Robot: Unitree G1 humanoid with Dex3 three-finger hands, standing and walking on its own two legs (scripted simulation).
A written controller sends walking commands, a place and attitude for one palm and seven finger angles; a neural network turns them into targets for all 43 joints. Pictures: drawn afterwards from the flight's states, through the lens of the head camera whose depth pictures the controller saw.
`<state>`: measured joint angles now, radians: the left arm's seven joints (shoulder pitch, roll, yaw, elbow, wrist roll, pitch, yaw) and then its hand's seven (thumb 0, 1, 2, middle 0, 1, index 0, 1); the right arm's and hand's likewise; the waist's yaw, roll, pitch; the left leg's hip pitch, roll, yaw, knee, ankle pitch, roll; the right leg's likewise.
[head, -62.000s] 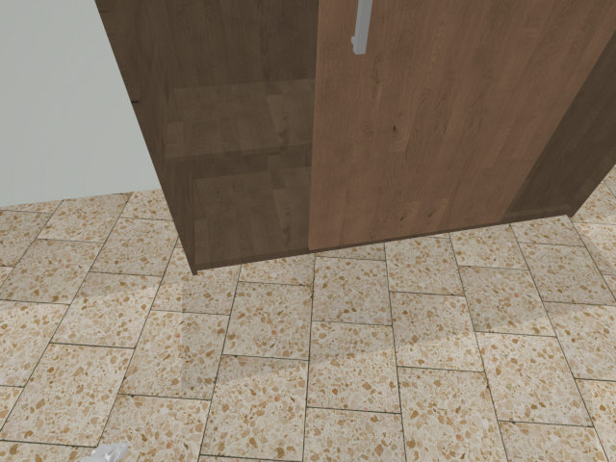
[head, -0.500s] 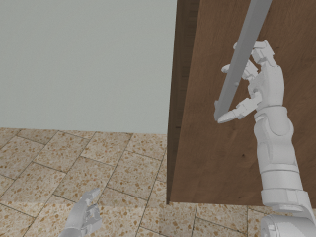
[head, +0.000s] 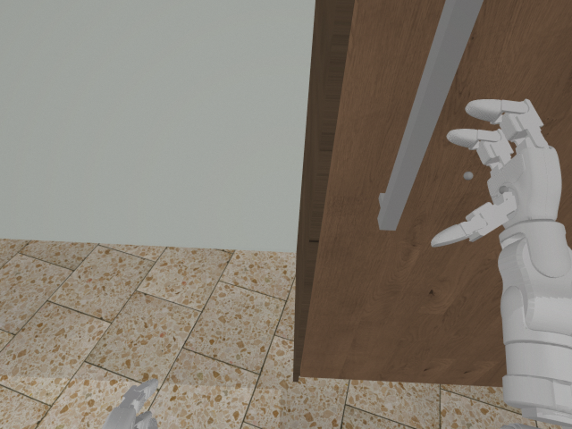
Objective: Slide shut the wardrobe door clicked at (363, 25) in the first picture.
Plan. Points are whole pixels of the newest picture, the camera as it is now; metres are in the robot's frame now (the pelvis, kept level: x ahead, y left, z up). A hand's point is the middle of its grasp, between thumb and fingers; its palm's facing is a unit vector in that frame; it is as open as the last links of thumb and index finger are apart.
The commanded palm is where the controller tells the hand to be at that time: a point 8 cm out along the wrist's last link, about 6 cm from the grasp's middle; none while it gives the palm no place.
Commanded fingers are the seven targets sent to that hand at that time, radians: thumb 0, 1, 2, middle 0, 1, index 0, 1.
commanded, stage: slip the hand off the handle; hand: right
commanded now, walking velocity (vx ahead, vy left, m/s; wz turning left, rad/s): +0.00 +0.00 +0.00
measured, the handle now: (413, 123) +0.42 -0.13 +0.26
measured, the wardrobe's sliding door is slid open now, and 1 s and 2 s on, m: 0.00 0.00 0.00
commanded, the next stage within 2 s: draw the hand back to the body in 0.56 s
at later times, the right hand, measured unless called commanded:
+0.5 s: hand (489, 229) +0.27 -0.18 +0.23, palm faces +0.08 +0.99 -0.11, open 14.7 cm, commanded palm +0.23 -0.23 +0.22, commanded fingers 0.00 0.55 -0.20 0.25 1.15 0.25 1.15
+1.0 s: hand (517, 269) +0.24 -0.21 +0.21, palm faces +0.07 +1.00 -0.07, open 14.7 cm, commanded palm +0.20 -0.24 +0.21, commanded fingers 0.00 0.55 -0.20 0.25 1.15 0.25 1.15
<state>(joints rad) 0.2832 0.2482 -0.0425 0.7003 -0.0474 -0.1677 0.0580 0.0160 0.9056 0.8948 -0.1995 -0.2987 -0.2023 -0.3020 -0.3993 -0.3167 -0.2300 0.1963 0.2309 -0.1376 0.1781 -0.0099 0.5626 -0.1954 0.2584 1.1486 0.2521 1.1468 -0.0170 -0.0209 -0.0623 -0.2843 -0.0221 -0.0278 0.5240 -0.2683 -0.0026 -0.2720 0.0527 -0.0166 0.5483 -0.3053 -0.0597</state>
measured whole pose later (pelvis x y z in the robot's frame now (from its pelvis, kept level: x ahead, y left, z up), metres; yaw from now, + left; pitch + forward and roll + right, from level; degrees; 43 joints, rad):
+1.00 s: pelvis +0.01 +0.02 +0.00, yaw -2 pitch -1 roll +1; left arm 0.17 0.26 -0.08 0.63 -0.09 -0.21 0.07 0.02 0.91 0.90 -0.20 -0.30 -0.20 -0.30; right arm 0.05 -0.37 -0.37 -0.31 0.38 0.38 0.29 -0.01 0.56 -0.20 0.25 1.15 0.25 1.15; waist -0.07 -0.07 -0.11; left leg -0.21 -0.04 0.01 0.54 -0.30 0.02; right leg -0.21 0.04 0.02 0.58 -0.34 -0.04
